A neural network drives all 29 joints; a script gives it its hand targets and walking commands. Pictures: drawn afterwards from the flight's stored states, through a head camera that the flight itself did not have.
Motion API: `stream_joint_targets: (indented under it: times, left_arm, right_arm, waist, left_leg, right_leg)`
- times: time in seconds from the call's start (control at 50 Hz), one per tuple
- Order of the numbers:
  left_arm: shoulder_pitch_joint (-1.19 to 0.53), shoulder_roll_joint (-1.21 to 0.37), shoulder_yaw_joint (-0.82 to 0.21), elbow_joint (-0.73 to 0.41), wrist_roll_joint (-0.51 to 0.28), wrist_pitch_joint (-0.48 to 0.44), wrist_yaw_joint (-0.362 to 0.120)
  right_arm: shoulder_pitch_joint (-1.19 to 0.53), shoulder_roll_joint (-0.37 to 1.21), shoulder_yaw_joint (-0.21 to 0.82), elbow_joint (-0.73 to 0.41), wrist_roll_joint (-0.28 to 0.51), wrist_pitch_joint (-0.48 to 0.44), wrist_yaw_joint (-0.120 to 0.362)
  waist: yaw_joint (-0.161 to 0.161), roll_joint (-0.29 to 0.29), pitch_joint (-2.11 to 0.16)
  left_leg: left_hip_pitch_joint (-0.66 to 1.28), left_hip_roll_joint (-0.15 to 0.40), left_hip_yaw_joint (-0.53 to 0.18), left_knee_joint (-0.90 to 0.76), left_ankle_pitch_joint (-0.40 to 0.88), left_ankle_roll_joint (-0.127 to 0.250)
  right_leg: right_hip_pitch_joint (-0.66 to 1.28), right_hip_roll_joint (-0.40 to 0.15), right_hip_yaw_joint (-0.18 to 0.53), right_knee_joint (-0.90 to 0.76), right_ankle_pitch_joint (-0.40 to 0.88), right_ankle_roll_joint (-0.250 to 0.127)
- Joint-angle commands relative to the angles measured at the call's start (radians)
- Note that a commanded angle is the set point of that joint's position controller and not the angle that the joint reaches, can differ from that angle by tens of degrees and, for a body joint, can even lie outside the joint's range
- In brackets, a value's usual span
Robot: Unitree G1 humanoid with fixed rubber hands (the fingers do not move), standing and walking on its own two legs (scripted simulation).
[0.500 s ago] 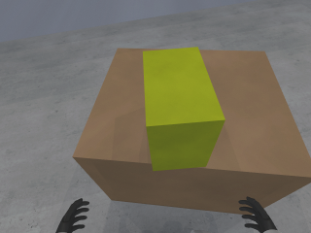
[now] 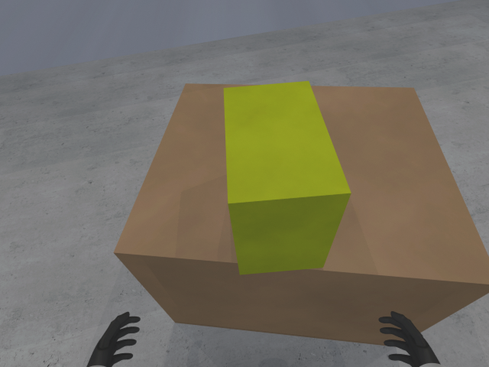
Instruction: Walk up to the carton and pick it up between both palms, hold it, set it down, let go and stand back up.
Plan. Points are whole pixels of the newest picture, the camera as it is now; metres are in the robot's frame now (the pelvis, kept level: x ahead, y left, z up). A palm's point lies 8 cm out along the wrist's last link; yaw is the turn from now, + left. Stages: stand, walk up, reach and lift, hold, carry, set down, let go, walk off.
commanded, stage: stand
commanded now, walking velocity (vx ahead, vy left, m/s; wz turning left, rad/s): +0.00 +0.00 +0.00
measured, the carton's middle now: (273, 178) +0.47 -0.03 -0.01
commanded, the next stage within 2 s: walk up in 0.78 s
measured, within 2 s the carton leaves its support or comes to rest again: neither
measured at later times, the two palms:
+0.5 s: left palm out of the picture +0.14 +0.27 -0.07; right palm out of the picture +0.14 -0.25 -0.09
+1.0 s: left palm out of the picture +0.12 +0.27 -0.07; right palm out of the picture +0.11 -0.25 -0.09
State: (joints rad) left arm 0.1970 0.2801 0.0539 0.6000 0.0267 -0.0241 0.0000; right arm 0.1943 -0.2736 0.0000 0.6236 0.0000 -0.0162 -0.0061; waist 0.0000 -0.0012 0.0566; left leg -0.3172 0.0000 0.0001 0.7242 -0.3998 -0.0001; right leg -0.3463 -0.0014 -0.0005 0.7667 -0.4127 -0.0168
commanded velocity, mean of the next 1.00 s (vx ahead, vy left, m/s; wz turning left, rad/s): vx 0.00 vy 0.00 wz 0.00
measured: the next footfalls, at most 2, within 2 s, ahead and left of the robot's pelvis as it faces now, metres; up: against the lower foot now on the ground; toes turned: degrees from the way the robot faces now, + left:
none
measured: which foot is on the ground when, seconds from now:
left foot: down 0.00-1.00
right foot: down 0.00-1.00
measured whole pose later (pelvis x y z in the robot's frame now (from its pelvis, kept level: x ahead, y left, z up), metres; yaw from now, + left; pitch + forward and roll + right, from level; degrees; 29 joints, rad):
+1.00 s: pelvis -0.03 +0.00 +0.00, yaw +0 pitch -3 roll +1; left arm 0.20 0.29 0.04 0.60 0.03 -0.03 0.00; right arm 0.19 -0.28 0.00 0.68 0.00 -0.02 -0.01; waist 0.00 0.00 0.07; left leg -0.32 0.00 0.00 0.72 -0.36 0.00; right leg -0.34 0.00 0.00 0.76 -0.37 -0.02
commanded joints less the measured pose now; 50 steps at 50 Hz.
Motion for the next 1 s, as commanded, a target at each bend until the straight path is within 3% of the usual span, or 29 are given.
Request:
stream_joint_targets:
  times: [0.0,0.44,0.94,0.96,0.98]
  left_arm:
    - [-0.040,0.239,0.058,-0.029,-0.010,-0.045,0.017]
    - [-0.041,0.256,0.058,-0.016,-0.012,-0.050,0.017]
    - [-0.053,0.255,0.053,0.003,-0.012,-0.047,0.012]
    - [0.012,0.273,0.043,0.022,-0.009,-0.049,0.016]
    - [0.016,0.280,0.044,0.024,-0.007,-0.050,0.018]
  right_arm:
    - [-0.036,-0.253,-0.093,-0.019,-0.019,-0.043,-0.009]
    - [-0.036,-0.258,-0.092,0.002,-0.018,-0.044,-0.008]
    - [-0.045,-0.258,-0.090,0.036,-0.021,-0.042,0.001]
    - [0.004,-0.277,-0.080,0.054,-0.040,-0.034,0.007]
    - [0.002,-0.268,-0.079,0.052,-0.041,-0.029,0.009]
  waist:
    - [-0.006,-0.030,-0.152]
    - [-0.006,-0.045,-0.136]
    - [-0.007,-0.046,-0.089]
    - [0.000,-0.028,-0.097]
    - [0.001,-0.051,-0.075]
  left_leg:
    - [0.019,0.074,-0.087,-0.064,0.335,0.084]
    - [0.021,0.073,-0.089,-0.078,0.320,0.086]
    - [-0.004,0.073,-0.116,-0.135,0.168,0.088]
    - [-0.005,0.072,-0.108,-0.110,0.088,0.087]
    - [-0.024,0.060,-0.099,-0.100,0.038,0.084]
  right_leg:
    - [0.087,-0.104,0.115,-0.131,0.375,-0.078]
    - [0.085,-0.109,0.128,-0.153,0.360,-0.075]
    - [0.055,-0.103,0.138,-0.209,0.187,-0.065]
    - [0.047,-0.100,0.201,-0.219,0.130,-0.086]
    - [0.033,-0.115,0.226,-0.248,0.087,-0.095]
